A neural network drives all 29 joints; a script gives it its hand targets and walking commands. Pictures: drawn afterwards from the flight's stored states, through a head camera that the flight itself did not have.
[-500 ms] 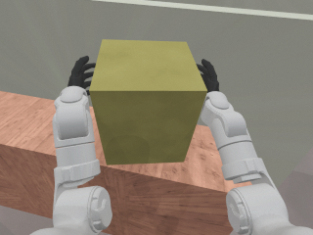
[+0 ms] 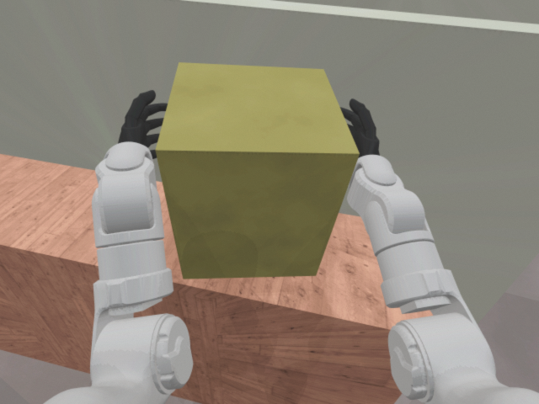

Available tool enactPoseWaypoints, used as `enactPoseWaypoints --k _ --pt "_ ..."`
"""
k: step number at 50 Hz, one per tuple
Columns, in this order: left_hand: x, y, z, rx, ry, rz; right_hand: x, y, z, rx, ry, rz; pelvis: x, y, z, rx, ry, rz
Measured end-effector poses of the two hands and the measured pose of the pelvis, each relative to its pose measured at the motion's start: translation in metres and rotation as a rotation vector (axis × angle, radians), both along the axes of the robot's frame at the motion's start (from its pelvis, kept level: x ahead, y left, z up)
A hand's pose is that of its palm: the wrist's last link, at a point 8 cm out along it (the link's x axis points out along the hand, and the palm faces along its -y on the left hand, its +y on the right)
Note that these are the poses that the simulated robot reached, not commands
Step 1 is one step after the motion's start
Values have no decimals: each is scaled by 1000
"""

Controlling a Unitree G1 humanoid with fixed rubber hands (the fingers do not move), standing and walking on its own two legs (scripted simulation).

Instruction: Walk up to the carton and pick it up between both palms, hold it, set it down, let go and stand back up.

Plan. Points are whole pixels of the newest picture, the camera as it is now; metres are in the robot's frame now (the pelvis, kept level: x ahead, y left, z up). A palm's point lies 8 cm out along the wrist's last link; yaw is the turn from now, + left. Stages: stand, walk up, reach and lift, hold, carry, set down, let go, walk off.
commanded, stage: hold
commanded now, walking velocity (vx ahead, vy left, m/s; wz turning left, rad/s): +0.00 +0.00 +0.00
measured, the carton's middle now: (251, 176) +0.39 +0.01 +0.19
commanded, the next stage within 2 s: none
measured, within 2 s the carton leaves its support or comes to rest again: neither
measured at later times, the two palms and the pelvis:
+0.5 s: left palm (135, 152) +0.36 +0.16 +0.25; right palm (362, 158) +0.35 -0.14 +0.24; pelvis +0.00 +0.00 +0.00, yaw +0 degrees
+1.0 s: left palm (137, 153) +0.36 +0.16 +0.25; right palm (361, 160) +0.36 -0.14 +0.23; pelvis +0.00 +0.00 +0.00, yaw +0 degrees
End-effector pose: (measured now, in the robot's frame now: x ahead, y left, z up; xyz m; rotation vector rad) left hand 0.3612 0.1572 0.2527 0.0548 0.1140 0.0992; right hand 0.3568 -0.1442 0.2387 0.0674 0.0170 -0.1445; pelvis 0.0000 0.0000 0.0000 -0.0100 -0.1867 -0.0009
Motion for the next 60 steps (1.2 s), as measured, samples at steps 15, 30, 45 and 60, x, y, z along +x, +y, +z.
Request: enactPoseWaypoints --k 15,30,45,60 --pt "-2 1 -5 -6 14 7 0 1 -5 -1 15 5 -1 -1 0 1 -7 1" --pt "-4 2 -1 -8 14 6 -3 2 0 -5 14 3 -4 0 0 3 -3 -2" --pt "-2 2 0 2 9 5 -1 1 -1 0 10 3 -2 0 0 1 -5 4" --pt "-1 0 -3 2 13 6 0 0 -3 2 14 4 -1 -1 0 2 -4 2"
